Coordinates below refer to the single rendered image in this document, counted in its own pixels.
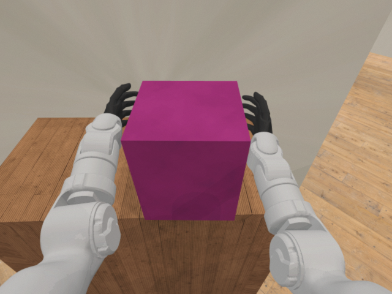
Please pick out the robot right forearm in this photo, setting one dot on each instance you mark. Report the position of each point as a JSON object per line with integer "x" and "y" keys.
{"x": 285, "y": 208}

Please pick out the robot right hand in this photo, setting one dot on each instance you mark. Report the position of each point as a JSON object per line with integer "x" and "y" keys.
{"x": 261, "y": 121}

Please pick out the carton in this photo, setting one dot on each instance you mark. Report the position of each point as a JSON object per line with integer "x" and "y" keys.
{"x": 186, "y": 144}

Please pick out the pedestal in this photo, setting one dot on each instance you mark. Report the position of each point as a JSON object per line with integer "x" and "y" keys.
{"x": 153, "y": 256}

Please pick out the robot left forearm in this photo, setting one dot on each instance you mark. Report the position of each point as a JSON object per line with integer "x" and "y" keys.
{"x": 95, "y": 165}

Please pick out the right robot upper arm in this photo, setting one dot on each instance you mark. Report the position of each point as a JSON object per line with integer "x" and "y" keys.
{"x": 311, "y": 262}

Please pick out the robot left hand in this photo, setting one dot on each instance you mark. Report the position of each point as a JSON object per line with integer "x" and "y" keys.
{"x": 117, "y": 103}

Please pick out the left robot upper arm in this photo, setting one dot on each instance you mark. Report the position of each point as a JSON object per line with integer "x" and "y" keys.
{"x": 75, "y": 241}

